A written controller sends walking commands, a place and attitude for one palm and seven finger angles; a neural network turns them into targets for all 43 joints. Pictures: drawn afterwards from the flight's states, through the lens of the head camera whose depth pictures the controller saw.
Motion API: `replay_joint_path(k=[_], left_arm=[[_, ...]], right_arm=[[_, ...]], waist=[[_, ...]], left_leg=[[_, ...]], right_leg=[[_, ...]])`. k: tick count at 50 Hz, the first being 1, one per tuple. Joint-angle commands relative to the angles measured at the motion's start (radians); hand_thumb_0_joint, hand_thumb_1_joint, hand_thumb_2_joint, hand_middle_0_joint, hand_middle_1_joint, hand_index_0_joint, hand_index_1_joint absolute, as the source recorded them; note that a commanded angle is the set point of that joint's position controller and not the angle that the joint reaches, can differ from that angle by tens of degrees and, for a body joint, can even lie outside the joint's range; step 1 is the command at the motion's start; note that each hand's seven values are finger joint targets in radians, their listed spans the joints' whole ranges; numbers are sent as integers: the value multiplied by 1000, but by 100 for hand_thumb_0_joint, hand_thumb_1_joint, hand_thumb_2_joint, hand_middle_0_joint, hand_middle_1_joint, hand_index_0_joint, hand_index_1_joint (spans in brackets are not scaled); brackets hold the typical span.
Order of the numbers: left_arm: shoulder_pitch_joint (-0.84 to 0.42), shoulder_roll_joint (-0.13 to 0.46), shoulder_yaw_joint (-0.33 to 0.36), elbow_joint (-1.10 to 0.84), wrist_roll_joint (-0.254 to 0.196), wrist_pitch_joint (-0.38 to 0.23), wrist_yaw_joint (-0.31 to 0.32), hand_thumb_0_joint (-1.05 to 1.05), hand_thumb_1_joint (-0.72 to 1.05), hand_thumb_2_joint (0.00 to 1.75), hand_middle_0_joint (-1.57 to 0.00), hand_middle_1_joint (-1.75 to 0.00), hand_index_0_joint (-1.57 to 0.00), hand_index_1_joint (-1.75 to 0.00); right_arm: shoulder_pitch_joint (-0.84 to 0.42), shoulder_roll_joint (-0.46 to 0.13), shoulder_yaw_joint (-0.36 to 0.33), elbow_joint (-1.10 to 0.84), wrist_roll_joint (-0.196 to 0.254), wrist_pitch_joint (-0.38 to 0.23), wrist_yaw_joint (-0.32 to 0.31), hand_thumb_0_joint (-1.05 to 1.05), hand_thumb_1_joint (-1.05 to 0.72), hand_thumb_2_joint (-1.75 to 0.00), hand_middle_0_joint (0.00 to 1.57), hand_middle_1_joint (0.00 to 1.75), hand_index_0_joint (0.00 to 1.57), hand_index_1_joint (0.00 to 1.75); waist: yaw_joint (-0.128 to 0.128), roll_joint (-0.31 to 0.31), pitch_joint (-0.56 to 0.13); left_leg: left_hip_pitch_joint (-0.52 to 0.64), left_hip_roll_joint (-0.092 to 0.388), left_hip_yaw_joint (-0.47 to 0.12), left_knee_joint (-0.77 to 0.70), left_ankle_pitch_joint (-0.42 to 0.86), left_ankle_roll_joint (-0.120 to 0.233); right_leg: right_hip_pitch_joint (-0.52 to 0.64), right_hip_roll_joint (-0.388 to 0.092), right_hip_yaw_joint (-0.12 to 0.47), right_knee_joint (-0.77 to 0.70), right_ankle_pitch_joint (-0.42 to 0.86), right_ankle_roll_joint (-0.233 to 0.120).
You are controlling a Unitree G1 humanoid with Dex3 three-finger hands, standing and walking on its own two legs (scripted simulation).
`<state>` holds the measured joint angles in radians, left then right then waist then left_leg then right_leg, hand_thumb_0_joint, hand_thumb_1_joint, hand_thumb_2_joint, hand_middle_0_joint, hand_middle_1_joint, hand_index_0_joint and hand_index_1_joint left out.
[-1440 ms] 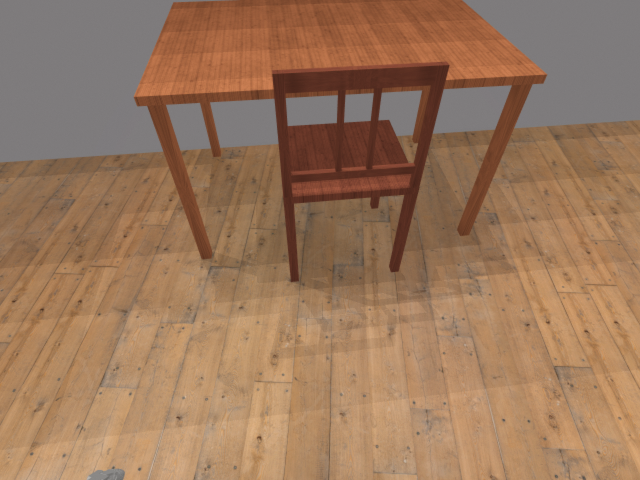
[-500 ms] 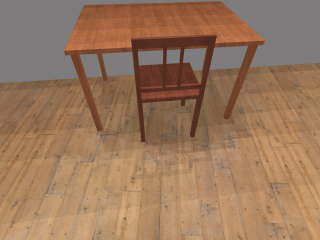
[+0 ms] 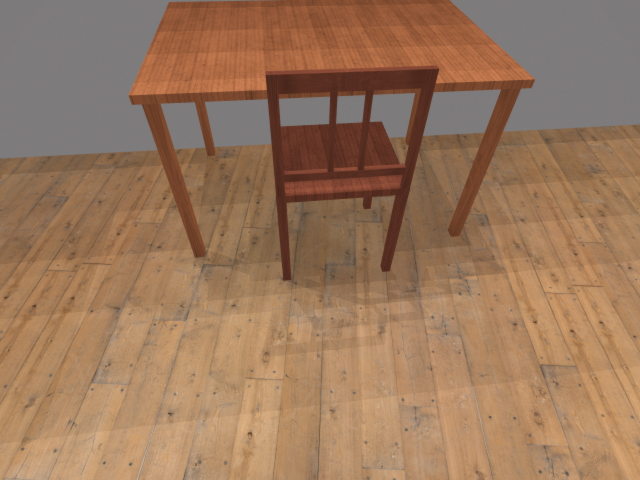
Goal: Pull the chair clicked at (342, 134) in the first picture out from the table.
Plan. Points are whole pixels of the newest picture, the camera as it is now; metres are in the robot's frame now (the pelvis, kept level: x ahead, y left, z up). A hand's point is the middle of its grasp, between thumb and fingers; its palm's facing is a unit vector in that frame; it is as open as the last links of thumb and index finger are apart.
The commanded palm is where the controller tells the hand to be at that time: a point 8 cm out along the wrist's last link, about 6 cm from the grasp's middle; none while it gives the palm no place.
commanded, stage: walk to a spot facing it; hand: left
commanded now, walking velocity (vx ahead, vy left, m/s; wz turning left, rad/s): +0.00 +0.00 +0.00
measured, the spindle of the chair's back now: (332, 133) +1.00 +0.03 -0.12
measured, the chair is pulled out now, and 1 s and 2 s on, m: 0.00 0.00 0.00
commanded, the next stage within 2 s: turn to face it in 2.00 s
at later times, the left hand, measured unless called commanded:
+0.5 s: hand out of the picture +0.06 +0.20 -0.18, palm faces -0.12 -0.96 -0.27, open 7.4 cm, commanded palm none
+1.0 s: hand out of the picture +0.10 +0.21 -0.16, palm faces -0.38 -0.90 -0.23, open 7.4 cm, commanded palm none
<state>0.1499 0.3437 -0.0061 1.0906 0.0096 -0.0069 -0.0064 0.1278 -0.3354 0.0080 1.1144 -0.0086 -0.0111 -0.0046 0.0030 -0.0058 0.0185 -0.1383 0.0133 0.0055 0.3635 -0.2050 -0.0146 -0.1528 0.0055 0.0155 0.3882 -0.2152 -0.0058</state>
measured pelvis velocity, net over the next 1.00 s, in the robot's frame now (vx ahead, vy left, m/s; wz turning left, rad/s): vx -0.04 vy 0.03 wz -0.47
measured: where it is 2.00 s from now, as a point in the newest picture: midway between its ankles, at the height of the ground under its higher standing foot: outside the picture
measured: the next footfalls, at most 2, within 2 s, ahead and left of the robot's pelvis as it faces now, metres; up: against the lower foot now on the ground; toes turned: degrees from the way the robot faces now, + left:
left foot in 0.76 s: +0.02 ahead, +0.14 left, +0.00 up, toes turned -18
right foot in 1.16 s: -0.04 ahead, -0.17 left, +0.00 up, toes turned -39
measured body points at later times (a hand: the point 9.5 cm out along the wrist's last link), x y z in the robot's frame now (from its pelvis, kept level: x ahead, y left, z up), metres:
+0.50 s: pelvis -0.02 -0.01 -0.02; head +0.00 -0.02 +0.43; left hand +0.07 +0.25 -0.16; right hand +0.03 -0.28 -0.17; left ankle +0.00 +0.13 -0.75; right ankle +0.00 -0.12 -0.75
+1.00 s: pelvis -0.04 +0.03 +0.00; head -0.03 +0.04 +0.45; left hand +0.12 +0.26 -0.15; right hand -0.10 -0.23 -0.13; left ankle -0.02 +0.15 -0.75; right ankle -0.07 -0.11 -0.68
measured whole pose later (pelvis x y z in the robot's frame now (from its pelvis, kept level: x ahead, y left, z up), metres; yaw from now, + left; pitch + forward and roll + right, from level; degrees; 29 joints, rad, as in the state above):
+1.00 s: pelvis -0.04 +0.03 +0.00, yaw -27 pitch +0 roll -1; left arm 0.27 0.29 0.10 0.91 0.03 0.07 -0.06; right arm 0.29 -0.20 -0.04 0.92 -0.03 -0.03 -0.02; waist 0.02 -0.03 -0.01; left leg -0.14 0.08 0.14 0.42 -0.28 -0.01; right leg -0.52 -0.04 -0.04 0.99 -0.33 0.04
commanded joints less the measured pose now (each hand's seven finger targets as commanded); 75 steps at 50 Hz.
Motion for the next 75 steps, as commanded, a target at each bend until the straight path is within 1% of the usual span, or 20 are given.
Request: replay_joint_path(k=[1, 22, 24, 25, 26, 29, 36, 37, 38, 39, 44, 53, 56, 57, 58, 59, 61, 64, 72, 75], left_arm=[[-44, 200, 42, -62, 2, -23, 18, 0, 90, 90, -20, -30, -20, -30], [132, 67, 80, -205, 14, 39, 3, 0, 90, 90, -20, -30, -20, -30], [159, 114, 93, -214, 23, 32, 10, 0, 90, 90, -20, -30, -20, -30], [188, 153, 105, -221, 21, 29, 19, 0, 90, 90, -20, -30, -20, -30], [208, 155, 112, -227, 17, 30, 28, 0, 90, 90, -20, -30, -20, -30], [122, 106, 113, -260, 19, 27, 35, 0, 90, 90, -20, -30, -20, -30], [74, 81, 119, -288, 14, 47, 25, 0, 90, 90, -20, -30, -20, -30], [63, 40, 113, -304, 9, 51, 20, 0, 90, 90, -20, -30, -20, -30], [72, -15, 103, -321, 2, 48, 5, 0, 90, 90, -20, -30, -20, -30], [63, 12, 119, -334, 13, 42, -1, 0, 90, 90, -20, -30, -20, -30], [71, -18, 115, -277, 24, 49, -50, 0, 90, 90, -20, -30, -20, -30], [-64, -58, 92, -317, 22, 25, -66, 0, 90, 90, -20, -30, -20, -30], [68, -41, 104, -271, 19, 6, -60, 0, 90, 90, -20, -30, -20, -30], [216, 23, 117, -220, 21, -8, -50, 0, 90, 90, -20, -30, -20, -30], [336, 179, 149, -189, 23, -25, -26, 0, 90, 90, -20, -30, -20, -30], [400, 203, 152, -176, 0, -20, -8, 0, 90, 90, -20, -30, -20, -30], [252, 142, 131, -200, 7, -24, 3, 0, 90, 90, -20, -30, -20, -30], [113, 53, 103, -213, 16, -38, 8, 0, 90, 90, -20, -30, -20, -30], [184, 39, 98, -133, 17, -52, 8, 0, 90, 90, -20, -30, -20, -30], [165, 19, 103, -120, 14, -45, 9, 0, 90, 90, -20, -30, -20, -30]], right_arm=[[-46, -201, -40, -61, 0, -27, -12, 0, -90, -90, 20, 30, 20, 30], [6, -94, -96, -235, -7, 14, -26, 0, -90, -90, 20, 30, 20, 30], [-5, -40, -96, -265, -2, 22, -24, 0, -90, -90, 20, 30, 20, 30], [-27, -4, -89, -284, 0, 27, -23, 0, -90, -90, 20, 30, 20, 30], [-52, -10, -88, -296, -1, 27, -25, 0, -90, -90, 20, 30, 20, 30], [7, 6, -89, -281, 2, 12, -23, 0, -90, -90, 20, 30, 20, 30], [142, 24, -93, -272, 14, 1, -36, 0, -90, -90, 20, 30, 20, 30], [177, -22, -101, -268, 10, -8, -42, 0, -90, -90, 20, 30, 20, 30], [167, -118, -117, -291, -3, -8, -42, 0, -90, -90, 20, 30, 20, 30], [126, -136, -116, -314, -6, -6, -38, 0, -90, -90, 20, 30, 20, 30], [87, -42, -90, -285, -16, -31, -30, 0, -90, -90, 20, 30, 20, 30], [258, -80, -106, -211, -26, -49, -10, 0, -90, -90, 20, 30, 20, 30], [214, -91, -105, -209, -28, -43, -5, 0, -90, -90, 20, 30, 20, 30], [214, -63, -96, -213, -21, -40, 3, 0, -90, -90, 20, 30, 20, 30], [196, 38, -69, -256, -8, -38, 19, 0, -90, -90, 20, 30, 20, 30], [61, 10, -74, -313, -16, -41, 12, 0, -90, -90, 20, 30, 20, 30], [51, -9, -82, -288, -16, -43, 17, 0, -90, -90, 20, 30, 20, 30], [170, 29, -81, -218, -26, -24, 20, 0, -90, -90, 20, 30, 20, 30], [97, 74, -81, -243, -16, -42, 33, 0, -90, -90, 20, 30, 20, 30], [191, 73, -85, -208, -15, -56, 24, 0, -90, -90, 20, 30, 20, 30]], waist=[[-2, 10, -49], [33, 57, -42], [41, -165, -57], [66, -266, -22], [81, -236, -11], [23, -127, -79], [-31, -159, -110], [-50, -40, -109], [-48, 237, -93], [-32, 235, -43], [8, 165, 73], [-55, 161, 76], [26, 97, 12], [91, -33, -68], [143, -382, -120], [177, -269, -76], [96, -183, -12], [-12, -116, 25], [13, -112, 60], [-35, -73, 56]], left_leg=[[18, 109, -97, -57, 137, 39], [-105, 207, -1, 158, -16, 56], [-194, 65, 95, 402, -172, -5], [-337, -17, 65, 562, -357, -30], [-404, -4, -27, 683, -385, -24], [-336, 16, -55, 620, -294, -25], [56, -41, -19, 98, -109, 1], [181, 74, -138, -23, -164, 45], [193, 332, -404, -164, -278, 114], [38, 465, -475, -205, -337, 190], [-70, 278, -128, -178, -316, 146], [-13, 345, 16, -152, -222, 141], [-108, 318, 118, 69, -156, 85], [-229, 247, 208, 332, -119, 32], [-576, 104, 271, 701, -417, -28], [-681, 99, 85, 837, -425, -12], [-660, 147, 18, 891, -246, -7], [-466, 154, 51, 734, -118, -34], [-330, 94, 80, 375, -51, -26], [-95, 53, 110, 209, 0, -21]], right_leg=[[0, -116, 104, -64, 148, -23], [-184, -24, 150, 264, 161, -22], [-162, -144, 394, 96, 206, -86], [-112, -249, 606, -34, 241, -167], [-84, -275, 675, -79, 221, -221], [-62, -194, 526, 10, 325, -200], [-280, -66, 480, 19, 56, -74], [-422, 19, 398, 122, -86, -27], [-548, 132, 196, 381, -273, 20], [-544, 50, 86, 585, -294, 53], [-529, -35, -6, 741, -110, 51], [-362, -66, -106, 344, -147, 27], [-66, -19, -149, 157, -87, 1], [179, -36, -97, 74, -120, -33], [374, -342, 387, -96, -352, -154], [304, -428, 574, -182, -336, -221], [104, -366, 515, -219, -509, -222], [-97, -263, 248, -201, -240, -178], [-84, -234, 218, -200, -178, -179], [-166, -176, 169, -103, -220, -139]])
